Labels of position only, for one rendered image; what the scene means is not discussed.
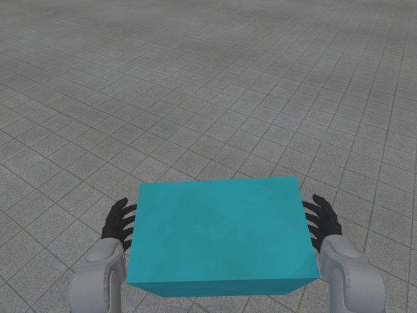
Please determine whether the robot right forearm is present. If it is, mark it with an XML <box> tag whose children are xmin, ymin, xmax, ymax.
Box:
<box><xmin>319</xmin><ymin>235</ymin><xmax>389</xmax><ymax>313</ymax></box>

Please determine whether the robot right hand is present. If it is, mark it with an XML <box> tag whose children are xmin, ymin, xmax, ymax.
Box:
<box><xmin>302</xmin><ymin>194</ymin><xmax>342</xmax><ymax>253</ymax></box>

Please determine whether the carton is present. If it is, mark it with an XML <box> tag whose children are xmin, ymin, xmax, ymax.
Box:
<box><xmin>126</xmin><ymin>176</ymin><xmax>320</xmax><ymax>297</ymax></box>

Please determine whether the robot left forearm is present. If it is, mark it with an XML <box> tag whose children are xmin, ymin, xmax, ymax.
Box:
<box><xmin>66</xmin><ymin>238</ymin><xmax>126</xmax><ymax>313</ymax></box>

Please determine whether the robot left hand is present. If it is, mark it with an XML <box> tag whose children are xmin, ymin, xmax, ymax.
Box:
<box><xmin>101</xmin><ymin>198</ymin><xmax>137</xmax><ymax>251</ymax></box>

